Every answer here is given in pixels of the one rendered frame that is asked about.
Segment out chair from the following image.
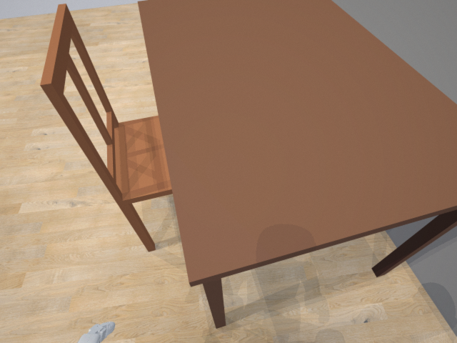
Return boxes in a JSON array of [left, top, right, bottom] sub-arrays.
[[40, 4, 173, 252]]

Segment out table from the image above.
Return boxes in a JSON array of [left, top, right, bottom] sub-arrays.
[[138, 0, 457, 328]]

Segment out robot left hand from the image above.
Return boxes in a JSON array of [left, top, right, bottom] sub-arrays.
[[77, 322, 115, 343]]

